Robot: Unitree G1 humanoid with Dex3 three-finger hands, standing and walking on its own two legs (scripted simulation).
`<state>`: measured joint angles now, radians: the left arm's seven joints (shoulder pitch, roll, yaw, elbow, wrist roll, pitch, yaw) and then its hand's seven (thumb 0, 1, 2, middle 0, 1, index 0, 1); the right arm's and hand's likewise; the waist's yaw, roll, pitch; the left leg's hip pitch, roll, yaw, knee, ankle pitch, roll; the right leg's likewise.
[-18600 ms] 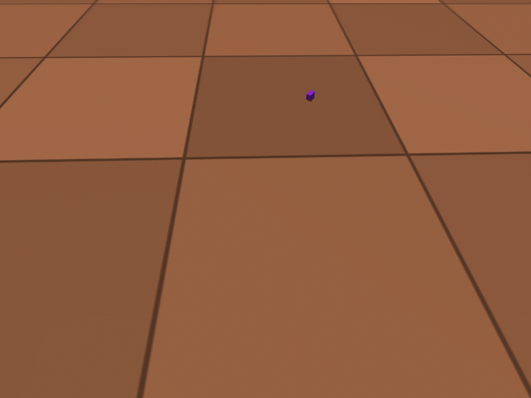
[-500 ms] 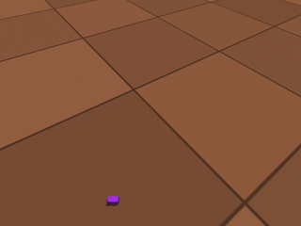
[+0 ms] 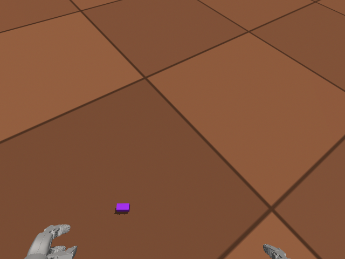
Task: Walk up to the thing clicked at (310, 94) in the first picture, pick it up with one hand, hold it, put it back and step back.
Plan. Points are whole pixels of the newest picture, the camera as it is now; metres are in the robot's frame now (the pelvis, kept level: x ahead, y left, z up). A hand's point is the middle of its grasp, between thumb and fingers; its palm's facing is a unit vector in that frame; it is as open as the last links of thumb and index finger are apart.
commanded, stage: rise first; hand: left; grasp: from above
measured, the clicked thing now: (123, 207) +0.44 +0.22 -0.74
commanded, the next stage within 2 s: none
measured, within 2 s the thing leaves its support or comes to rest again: neither
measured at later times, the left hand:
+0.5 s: hand out of the picture +0.13 +0.26 -0.21, palm faces -0.16 -0.89 -0.44, open 11.9 cm
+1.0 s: hand (84, 243) +0.22 +0.28 -0.39, palm faces -0.44 -0.52 -0.73, open 11.8 cm
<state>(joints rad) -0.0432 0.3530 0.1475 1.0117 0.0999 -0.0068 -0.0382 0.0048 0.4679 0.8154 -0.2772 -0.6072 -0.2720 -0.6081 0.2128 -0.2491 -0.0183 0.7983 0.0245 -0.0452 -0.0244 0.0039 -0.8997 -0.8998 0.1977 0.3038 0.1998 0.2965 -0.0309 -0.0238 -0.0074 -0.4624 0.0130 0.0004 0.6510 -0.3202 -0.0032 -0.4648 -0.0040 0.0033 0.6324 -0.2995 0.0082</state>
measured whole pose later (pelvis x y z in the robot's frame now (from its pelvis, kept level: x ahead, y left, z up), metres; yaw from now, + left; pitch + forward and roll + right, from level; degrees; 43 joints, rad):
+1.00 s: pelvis -0.06 +0.00 -0.24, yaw +0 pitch +33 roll -2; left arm -0.18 0.47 0.12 0.70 0.66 -0.09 0.08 0.00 -0.18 0.66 -0.47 -0.70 -0.47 -0.71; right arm 0.08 -0.30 -0.05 0.62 0.00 -0.18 0.03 0.01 -0.96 -0.92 0.20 0.30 0.20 0.30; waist -0.04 0.01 -0.18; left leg -1.70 0.00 -0.03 1.83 -0.69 0.00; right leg -1.70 -0.01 -0.01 1.80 -0.67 0.01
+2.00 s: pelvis -0.09 +0.01 -0.41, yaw -5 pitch +35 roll -7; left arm -0.88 0.77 0.12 1.40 1.32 -0.34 0.38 0.00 -0.07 0.65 -0.49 -0.53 -0.48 -0.54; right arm 0.12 -0.26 0.03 0.76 -0.14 -0.03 0.13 0.00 -0.91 -0.91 0.20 0.30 0.20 0.30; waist -0.20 -0.02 -0.07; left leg -2.27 -0.01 -0.10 2.37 -0.71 0.01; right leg -2.22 0.00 -0.07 2.28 -0.67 0.03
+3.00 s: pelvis -0.08 +0.01 -0.43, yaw -7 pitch +34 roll -9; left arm -0.93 0.81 0.12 1.49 1.33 -0.29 0.45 0.00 -0.20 0.75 -0.39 -0.67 -0.38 -0.68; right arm 0.15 -0.28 0.08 0.75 -0.16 -0.06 0.15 0.00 -0.91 -0.90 0.20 0.30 0.20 0.30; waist -0.27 -0.04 -0.03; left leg -2.33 -0.01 -0.13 2.44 -0.71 0.01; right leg -2.27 0.01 -0.09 2.33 -0.66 0.04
